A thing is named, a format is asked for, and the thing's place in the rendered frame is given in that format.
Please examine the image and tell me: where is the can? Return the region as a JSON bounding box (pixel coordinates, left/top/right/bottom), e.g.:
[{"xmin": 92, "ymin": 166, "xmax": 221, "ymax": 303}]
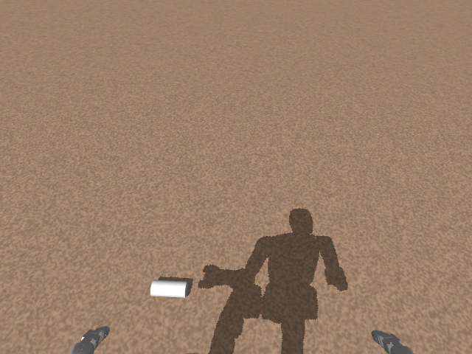
[{"xmin": 150, "ymin": 280, "xmax": 188, "ymax": 298}]

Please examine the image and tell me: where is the right robot hand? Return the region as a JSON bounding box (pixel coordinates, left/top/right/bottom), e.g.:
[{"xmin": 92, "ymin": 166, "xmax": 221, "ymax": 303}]
[{"xmin": 372, "ymin": 330, "xmax": 414, "ymax": 354}]

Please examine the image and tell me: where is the left robot hand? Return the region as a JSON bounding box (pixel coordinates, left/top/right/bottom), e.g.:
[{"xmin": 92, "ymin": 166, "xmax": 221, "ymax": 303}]
[{"xmin": 69, "ymin": 326, "xmax": 110, "ymax": 354}]

